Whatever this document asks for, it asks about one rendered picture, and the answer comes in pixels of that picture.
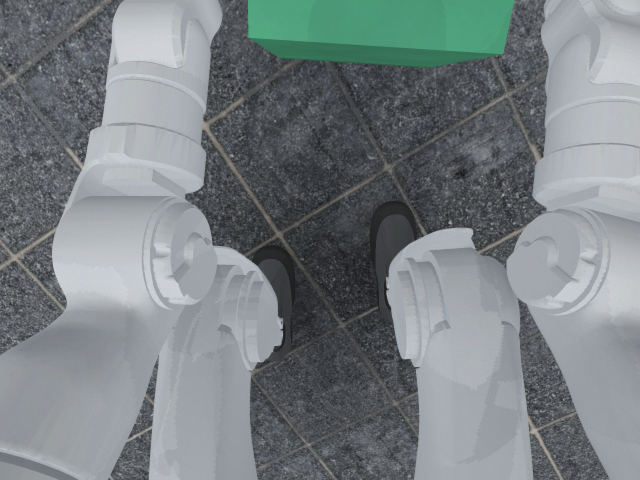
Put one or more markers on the left robot upper arm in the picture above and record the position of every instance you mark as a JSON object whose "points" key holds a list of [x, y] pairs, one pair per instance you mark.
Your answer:
{"points": [[70, 394]]}

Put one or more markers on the right robot upper arm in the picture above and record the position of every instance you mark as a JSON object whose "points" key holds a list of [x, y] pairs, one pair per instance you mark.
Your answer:
{"points": [[578, 271]]}

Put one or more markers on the robot left forearm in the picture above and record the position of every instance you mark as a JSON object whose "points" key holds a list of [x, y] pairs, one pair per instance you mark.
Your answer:
{"points": [[149, 143]]}

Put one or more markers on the left robot foot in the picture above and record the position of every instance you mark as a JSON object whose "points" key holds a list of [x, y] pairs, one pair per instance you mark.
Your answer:
{"points": [[277, 265]]}

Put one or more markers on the robot right forearm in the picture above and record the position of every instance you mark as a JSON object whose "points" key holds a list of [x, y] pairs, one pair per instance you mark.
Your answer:
{"points": [[592, 143]]}

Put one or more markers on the left robot thigh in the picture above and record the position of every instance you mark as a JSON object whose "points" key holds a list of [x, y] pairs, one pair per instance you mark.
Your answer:
{"points": [[201, 421]]}

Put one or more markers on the carton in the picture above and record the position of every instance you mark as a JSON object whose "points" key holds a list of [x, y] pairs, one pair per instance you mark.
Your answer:
{"points": [[411, 33]]}

